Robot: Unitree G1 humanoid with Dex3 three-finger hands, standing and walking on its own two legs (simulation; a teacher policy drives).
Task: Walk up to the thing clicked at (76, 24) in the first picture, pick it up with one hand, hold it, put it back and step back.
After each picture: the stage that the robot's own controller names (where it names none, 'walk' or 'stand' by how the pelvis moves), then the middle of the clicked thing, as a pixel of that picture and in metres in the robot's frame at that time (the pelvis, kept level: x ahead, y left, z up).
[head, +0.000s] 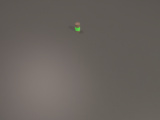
stand; (77, 27) +1.75 +0.08 -0.72
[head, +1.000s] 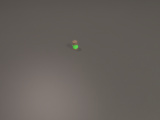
walk; (75, 45) +1.63 +0.25 -0.72
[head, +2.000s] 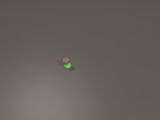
walk; (66, 63) +1.10 +0.30 -0.72
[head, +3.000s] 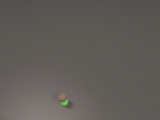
walk; (63, 99) +0.72 +0.26 -0.72
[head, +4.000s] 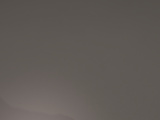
stand; out of the picture +0.45 +0.24 -0.71
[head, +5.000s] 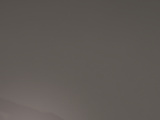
stand; out of the picture +0.40 +0.21 -0.72
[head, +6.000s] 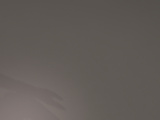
walk; out of the picture +0.34 +0.16 -0.71
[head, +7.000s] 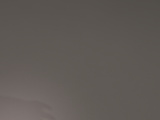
walk; out of the picture +0.39 +0.16 -0.71
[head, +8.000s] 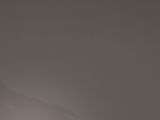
stand; out of the picture +0.38 +0.18 -0.69
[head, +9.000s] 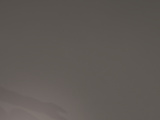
stand; out of the picture +0.33 +0.20 -0.73
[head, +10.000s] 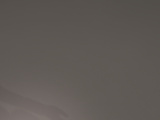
stand; out of the picture +0.34 +0.19 -0.73
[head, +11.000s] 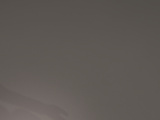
stand; out of the picture +0.33 +0.19 -0.73
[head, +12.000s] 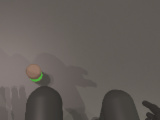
go down; (34, 73) +0.41 +0.22 -0.36
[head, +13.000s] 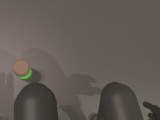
go down; (22, 70) +0.40 +0.25 -0.30
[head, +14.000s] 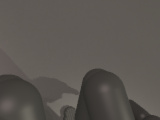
close in; out of the picture +0.39 +0.28 -0.22
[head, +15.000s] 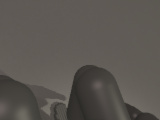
close; out of the picture +0.39 +0.28 -0.21
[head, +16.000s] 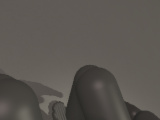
lift; out of the picture +0.36 +0.27 -0.22
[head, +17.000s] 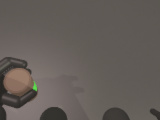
lift; (23, 86) +0.33 +0.20 +0.00
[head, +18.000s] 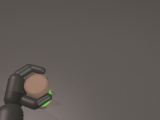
hold; (39, 92) +0.32 +0.16 +0.03
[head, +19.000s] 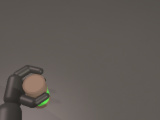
hold; (37, 92) +0.33 +0.17 +0.01
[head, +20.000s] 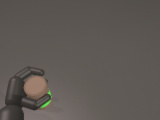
hold; (39, 93) +0.32 +0.17 +0.03
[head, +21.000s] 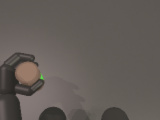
crouch; (31, 77) +0.37 +0.19 -0.06
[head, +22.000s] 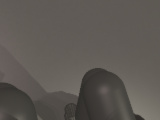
lower; out of the picture +0.39 +0.28 -0.20
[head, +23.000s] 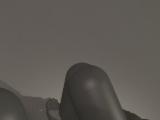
lower; out of the picture +0.41 +0.30 -0.22
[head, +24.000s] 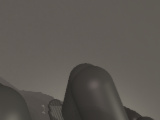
lower; out of the picture +0.40 +0.30 -0.22
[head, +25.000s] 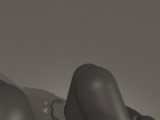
lower; out of the picture +0.39 +0.30 -0.22
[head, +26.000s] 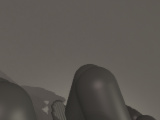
rest; out of the picture +0.38 +0.30 -0.22
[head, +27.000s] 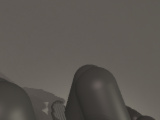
withdraw; out of the picture +0.38 +0.29 -0.22
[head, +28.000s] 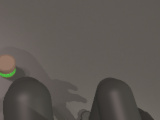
stand; (6, 67) +0.40 +0.26 -0.27
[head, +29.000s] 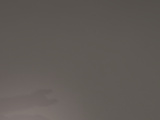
stand; out of the picture +0.35 +0.18 -0.64
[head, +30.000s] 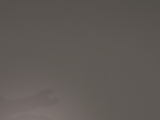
stand; out of the picture +0.37 +0.19 -0.67
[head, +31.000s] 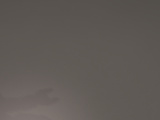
stand; out of the picture +0.36 +0.19 -0.67
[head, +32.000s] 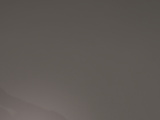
stand; out of the picture +0.39 +0.17 -0.72
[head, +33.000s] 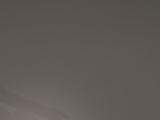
stand; out of the picture +0.36 +0.19 -0.73
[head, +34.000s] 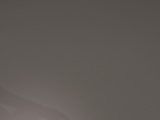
walk; out of the picture +0.35 +0.20 -0.73
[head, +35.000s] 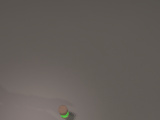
walk; (63, 111) +0.48 +0.22 -0.71
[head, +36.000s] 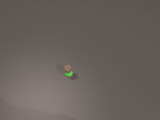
walk; (68, 71) +0.84 +0.18 -0.70
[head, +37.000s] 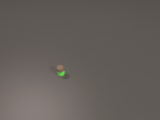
walk; (60, 71) +0.99 +0.23 -0.70
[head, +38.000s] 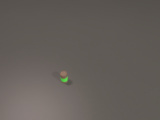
stand; (63, 77) +0.96 +0.20 -0.73
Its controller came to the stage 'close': yes
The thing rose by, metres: 0.71
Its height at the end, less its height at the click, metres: +0.00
